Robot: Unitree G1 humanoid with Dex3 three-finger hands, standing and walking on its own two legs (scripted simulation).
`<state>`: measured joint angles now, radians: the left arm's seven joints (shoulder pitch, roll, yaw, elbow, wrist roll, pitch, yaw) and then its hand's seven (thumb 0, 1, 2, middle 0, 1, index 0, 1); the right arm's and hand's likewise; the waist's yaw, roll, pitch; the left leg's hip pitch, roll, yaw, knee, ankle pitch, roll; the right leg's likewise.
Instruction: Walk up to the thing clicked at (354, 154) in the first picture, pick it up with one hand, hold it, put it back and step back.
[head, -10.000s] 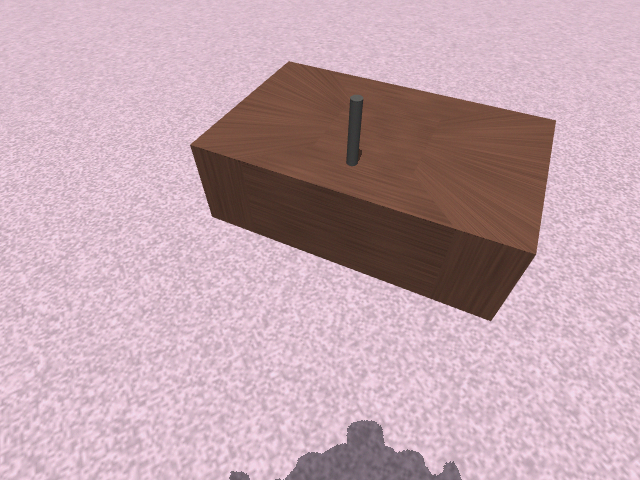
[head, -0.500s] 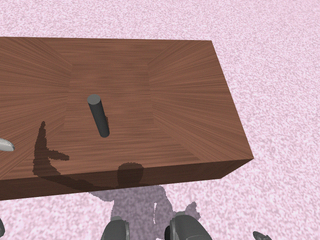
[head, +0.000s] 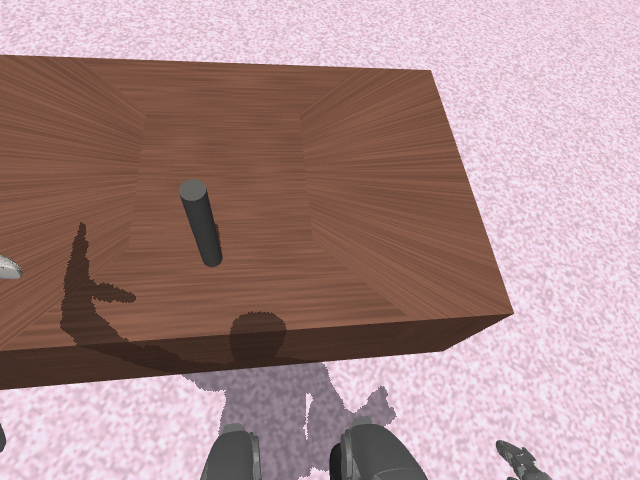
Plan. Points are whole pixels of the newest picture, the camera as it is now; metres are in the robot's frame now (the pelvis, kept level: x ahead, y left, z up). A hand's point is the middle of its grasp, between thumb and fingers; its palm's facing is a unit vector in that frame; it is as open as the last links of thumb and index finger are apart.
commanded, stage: go down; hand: left
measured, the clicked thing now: (204, 229) +0.53 +0.16 -0.19
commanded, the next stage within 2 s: none
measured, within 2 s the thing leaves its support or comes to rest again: neither
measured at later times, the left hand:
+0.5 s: hand out of the picture +0.44 +0.35 +0.05, palm faces +0.12 -0.99 -0.05, open 17.2 cm
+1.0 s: hand out of the picture +0.46 +0.36 +0.06, palm faces +0.12 -0.99 -0.04, open 17.1 cm
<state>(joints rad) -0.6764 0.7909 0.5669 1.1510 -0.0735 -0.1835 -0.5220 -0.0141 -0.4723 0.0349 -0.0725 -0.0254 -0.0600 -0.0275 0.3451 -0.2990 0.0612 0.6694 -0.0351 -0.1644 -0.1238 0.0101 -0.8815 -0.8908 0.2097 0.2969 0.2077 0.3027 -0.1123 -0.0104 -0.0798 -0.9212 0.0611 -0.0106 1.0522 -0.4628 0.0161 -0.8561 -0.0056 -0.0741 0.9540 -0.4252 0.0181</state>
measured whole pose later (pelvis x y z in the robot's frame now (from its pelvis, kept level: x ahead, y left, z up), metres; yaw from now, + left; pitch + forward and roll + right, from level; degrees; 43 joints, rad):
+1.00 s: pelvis +0.00 +0.00 -0.01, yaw +0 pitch +23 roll -5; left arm -0.81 0.90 0.62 1.22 -0.08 -0.22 -0.57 -0.01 -0.44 0.06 -0.06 -0.04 -0.05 -0.05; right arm 0.37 -0.30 0.09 0.68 -0.04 -0.14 -0.11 0.01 -0.89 -0.89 0.21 0.30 0.21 0.30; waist -0.15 0.00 -0.09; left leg -1.03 0.07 -0.03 1.12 -0.49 0.02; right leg -0.96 0.00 -0.08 1.01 -0.44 0.02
